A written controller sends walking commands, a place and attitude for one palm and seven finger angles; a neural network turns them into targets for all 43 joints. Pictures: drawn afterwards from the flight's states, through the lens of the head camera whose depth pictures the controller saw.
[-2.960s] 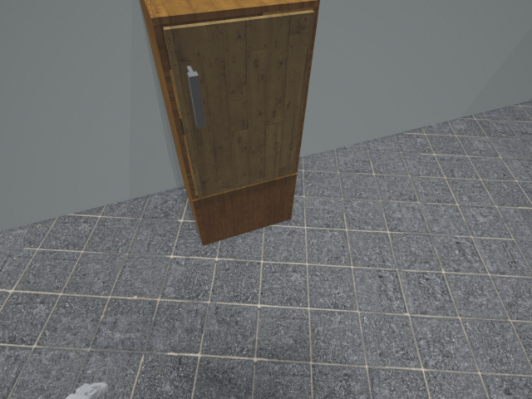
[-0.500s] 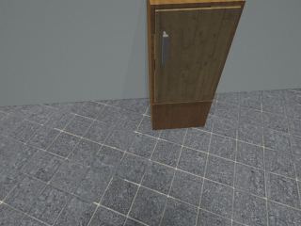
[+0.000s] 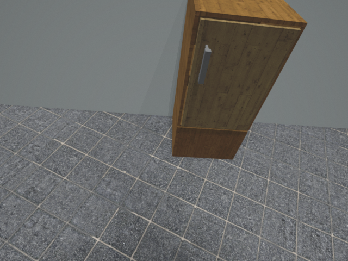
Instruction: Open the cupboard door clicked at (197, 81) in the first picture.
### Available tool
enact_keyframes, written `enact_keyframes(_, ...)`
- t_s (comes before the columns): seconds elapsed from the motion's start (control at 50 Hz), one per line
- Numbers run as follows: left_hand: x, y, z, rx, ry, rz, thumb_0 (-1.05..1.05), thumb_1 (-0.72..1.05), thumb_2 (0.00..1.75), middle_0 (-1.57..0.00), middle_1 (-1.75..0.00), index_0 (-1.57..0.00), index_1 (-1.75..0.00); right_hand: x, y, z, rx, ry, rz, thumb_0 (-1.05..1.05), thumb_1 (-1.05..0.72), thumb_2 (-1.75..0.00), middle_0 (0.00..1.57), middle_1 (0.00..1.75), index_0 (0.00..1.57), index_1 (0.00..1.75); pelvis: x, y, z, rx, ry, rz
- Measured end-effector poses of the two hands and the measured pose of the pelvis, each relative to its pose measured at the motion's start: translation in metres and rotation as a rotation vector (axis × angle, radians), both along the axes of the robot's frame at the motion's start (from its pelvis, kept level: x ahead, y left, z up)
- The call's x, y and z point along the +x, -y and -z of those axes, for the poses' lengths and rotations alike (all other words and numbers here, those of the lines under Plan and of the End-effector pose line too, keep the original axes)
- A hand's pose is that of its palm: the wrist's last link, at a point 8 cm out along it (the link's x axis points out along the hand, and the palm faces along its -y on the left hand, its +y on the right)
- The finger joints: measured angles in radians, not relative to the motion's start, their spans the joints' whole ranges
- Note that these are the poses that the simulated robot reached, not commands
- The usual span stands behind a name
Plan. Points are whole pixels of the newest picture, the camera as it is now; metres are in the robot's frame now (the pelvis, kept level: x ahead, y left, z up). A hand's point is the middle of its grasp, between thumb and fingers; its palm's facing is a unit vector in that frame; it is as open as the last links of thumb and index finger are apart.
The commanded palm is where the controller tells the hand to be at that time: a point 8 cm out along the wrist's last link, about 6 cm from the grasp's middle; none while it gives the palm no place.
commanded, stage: take the last steps up to it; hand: left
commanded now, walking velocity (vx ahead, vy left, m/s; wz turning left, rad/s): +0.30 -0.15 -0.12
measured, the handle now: (203, 64) +0.87 -0.04 +0.00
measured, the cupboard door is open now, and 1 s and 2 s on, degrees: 0 0 0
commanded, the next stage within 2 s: come to a stop and stand still in 0.76 s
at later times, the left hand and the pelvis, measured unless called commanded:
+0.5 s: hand (153, 207) +0.30 +0.08 -0.17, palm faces -0.11 -0.97 -0.22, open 7.4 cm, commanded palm none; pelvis +0.17 -0.10 -0.02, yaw -4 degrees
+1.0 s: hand (178, 215) +0.29 +0.00 -0.18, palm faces +0.03 -0.99 -0.10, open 7.4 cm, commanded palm none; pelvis +0.32 -0.15 +0.00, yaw -3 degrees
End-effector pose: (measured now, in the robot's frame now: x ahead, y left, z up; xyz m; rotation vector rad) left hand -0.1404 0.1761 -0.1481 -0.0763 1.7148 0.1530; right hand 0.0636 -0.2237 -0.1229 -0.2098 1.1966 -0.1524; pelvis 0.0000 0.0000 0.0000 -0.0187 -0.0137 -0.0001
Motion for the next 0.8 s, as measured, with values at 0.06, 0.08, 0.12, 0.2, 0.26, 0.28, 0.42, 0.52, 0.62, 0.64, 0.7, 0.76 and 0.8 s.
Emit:
enact_keyframes(0.06,0.033,-0.018,-0.001,0.001,0.009,0.066,0.01,0.9,0.9,-0.2,-0.3,-0.2,-0.3,0.0,0.001,-0.008,-0.021,0.033,0.077,0.0,-0.94,-0.9,0.2,0.3,0.2,0.29,0.015,-0.004,-0.006,-0.001,0.012,0.029)
enact_keyframes(0.08,0.05,-0.025,-0.001,0.011,0.033,0.081,0.01,0.9,0.9,-0.2,-0.3,-0.2,-0.3,-0.004,0.003,-0.01,-0.027,0.024,0.089,-0.01,-0.95,-0.9,0.2,0.3,0.2,0.29,0.02,-0.004,-0.008,-0.004,0.013,0.03)
enact_keyframes(0.12,0.088,-0.038,-0.001,0.041,0.103,0.103,0.01,0.9,0.9,-0.2,-0.3,-0.2,-0.3,-0.014,0.006,-0.013,-0.033,-0.019,0.105,-0.01,-0.95,-0.9,0.2,0.3,0.2,0.29,0.03,-0.003,-0.012,-0.008,0.014,0.031)
enact_keyframes(0.2,0.17,-0.053,-0.003,0.099,0.251,0.143,0.01,0.91,0.9,-0.2,-0.3,-0.19,-0.3,-0.04,0.008,-0.011,-0.017,-0.134,0.151,-0.01,-0.94,-0.9,0.2,0.3,0.2,0.29,0.053,0.006,-0.015,-0.004,0.014,0.047)
enact_keyframes(0.26,0.231,-0.051,-0.007,0.124,0.334,0.183,0.01,0.91,0.9,-0.2,-0.3,-0.19,-0.3,-0.06,0.007,-0.007,0.015,-0.226,0.197,0.0,-0.93,-0.9,0.2,0.3,0.2,0.29,0.072,0.016,-0.013,0.002,0.012,0.059)
enact_keyframes(0.28,0.251,-0.048,-0.008,0.129,0.358,0.2,0.01,0.91,0.9,-0.2,-0.3,-0.19,-0.3,-0.066,0.007,-0.005,0.028,-0.256,0.213,0.0,-0.93,-0.9,0.2,0.3,0.2,0.29,0.078,0.021,-0.012,0.005,0.011,0.062)
enact_keyframes(0.42,0.39,0.008,-0.012,0.147,0.501,0.318,0.0,0.91,0.9,-0.2,-0.3,-0.19,-0.3,-0.083,0.022,0.009,0.128,-0.463,0.307,0.0,-0.91,-0.9,0.2,0.3,0.2,0.29,0.134,0.065,0.004,0.025,-0.005,0.065)
enact_keyframes(0.52,0.441,0.053,-0.008,0.164,0.579,0.314,0.0,0.91,0.9,-0.2,-0.3,-0.19,-0.3,-0.04,0.064,0.028,0.154,-0.508,0.299,0.01,-0.91,-0.9,0.2,0.3,0.2,0.29,0.172,0.102,0.016,0.026,0.003,0.062)
enact_keyframes(0.62,0.442,0.074,-0.017,0.181,0.535,0.231,-0.02,0.94,0.9,-0.2,-0.3,-0.2,-0.3,0.072,0.117,0.023,0.091,-0.295,0.222,0.01,-0.91,-0.9,0.2,0.3,0.2,0.29,0.206,0.123,0.0,0.011,0.006,0.04)
enact_keyframes(0.64,0.443,0.074,-0.018,0.187,0.528,0.227,-0.02,0.94,0.9,-0.21,-0.3,-0.2,-0.3,0.097,0.125,0.021,0.078,-0.248,0.202,0.01,-0.91,-0.9,0.2,0.3,0.2,0.29,0.213,0.127,-0.002,0.007,0.005,0.036)
enact_keyframes(0.7,0.44,0.079,-0.017,0.188,0.488,0.217,-0.02,0.95,0.9,-0.21,-0.3,-0.2,-0.3,0.167,0.145,0.014,0.048,-0.114,0.153,0.01,-0.92,-0.9,0.2,0.3,0.19,0.29,0.233,0.135,-0.005,-0.006,0.0,0.028)
enact_keyframes(0.76,0.433,0.087,-0.011,0.167,0.432,0.195,-0.01,0.94,0.9,-0.2,-0.3,-0.2,-0.3,0.229,0.154,0.006,0.032,-0.009,0.107,0.0,-0.92,-0.9,0.2,0.3,0.19,0.29,0.252,0.14,-0.005,-0.018,-0.001,0.026)
enact_keyframes(0.8,0.428,0.094,-0.004,0.145,0.393,0.174,-0.01,0.93,0.9,-0.2,-0.3,-0.2,-0.3,0.264,0.155,0.001,0.026,0.042,0.076,0.0,-0.92,-0.9,0.2,0.3,0.19,0.29,0.265,0.143,-0.004,-0.025,0.0,0.026)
